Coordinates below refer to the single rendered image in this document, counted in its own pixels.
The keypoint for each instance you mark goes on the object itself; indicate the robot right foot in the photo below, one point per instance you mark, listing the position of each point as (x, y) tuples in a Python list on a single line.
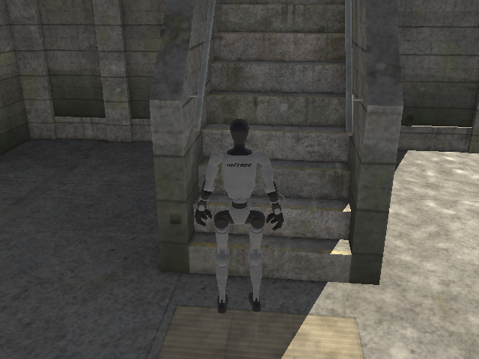
[(256, 306)]

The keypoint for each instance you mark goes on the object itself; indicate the robot right hand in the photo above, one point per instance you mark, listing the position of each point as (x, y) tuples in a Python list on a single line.
[(278, 218)]

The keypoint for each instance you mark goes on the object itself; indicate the robot torso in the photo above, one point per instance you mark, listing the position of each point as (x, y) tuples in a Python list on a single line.
[(239, 173)]

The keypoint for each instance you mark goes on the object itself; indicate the robot left hand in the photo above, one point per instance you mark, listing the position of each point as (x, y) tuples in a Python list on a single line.
[(202, 214)]

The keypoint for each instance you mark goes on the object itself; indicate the robot left forearm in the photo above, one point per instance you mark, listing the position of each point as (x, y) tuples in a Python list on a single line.
[(204, 198)]

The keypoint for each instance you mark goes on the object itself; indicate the robot right upper arm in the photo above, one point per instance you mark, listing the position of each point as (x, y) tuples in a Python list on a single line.
[(266, 169)]

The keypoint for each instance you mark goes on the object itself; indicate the robot right forearm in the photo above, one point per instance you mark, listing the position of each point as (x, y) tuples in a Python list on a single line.
[(274, 201)]

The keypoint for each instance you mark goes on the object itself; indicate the robot left upper arm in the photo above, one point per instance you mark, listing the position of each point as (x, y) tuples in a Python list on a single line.
[(212, 168)]

